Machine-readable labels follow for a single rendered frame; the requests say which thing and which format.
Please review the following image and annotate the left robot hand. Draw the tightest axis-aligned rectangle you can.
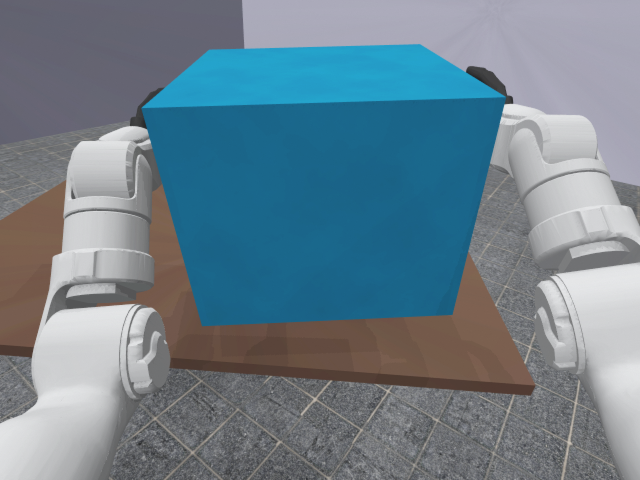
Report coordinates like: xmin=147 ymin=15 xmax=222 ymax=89
xmin=130 ymin=87 xmax=165 ymax=129

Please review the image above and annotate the right robot forearm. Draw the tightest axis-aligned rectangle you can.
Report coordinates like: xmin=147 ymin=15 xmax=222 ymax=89
xmin=489 ymin=104 xmax=640 ymax=273

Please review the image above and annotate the carton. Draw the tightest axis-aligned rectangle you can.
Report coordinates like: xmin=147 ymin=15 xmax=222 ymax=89
xmin=141 ymin=44 xmax=506 ymax=326

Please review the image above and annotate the left robot forearm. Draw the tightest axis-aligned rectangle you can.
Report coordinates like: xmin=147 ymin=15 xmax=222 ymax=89
xmin=31 ymin=126 xmax=162 ymax=395

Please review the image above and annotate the robot left upper arm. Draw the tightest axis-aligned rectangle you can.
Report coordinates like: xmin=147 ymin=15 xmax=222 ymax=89
xmin=0 ymin=304 xmax=171 ymax=480

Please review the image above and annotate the right robot hand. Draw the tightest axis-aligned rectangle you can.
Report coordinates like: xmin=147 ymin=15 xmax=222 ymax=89
xmin=466 ymin=66 xmax=513 ymax=105

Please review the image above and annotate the table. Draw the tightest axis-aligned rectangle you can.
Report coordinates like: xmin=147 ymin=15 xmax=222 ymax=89
xmin=0 ymin=180 xmax=536 ymax=396

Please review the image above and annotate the robot right upper arm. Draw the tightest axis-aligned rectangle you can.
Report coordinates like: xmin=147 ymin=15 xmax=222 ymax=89
xmin=534 ymin=262 xmax=640 ymax=480

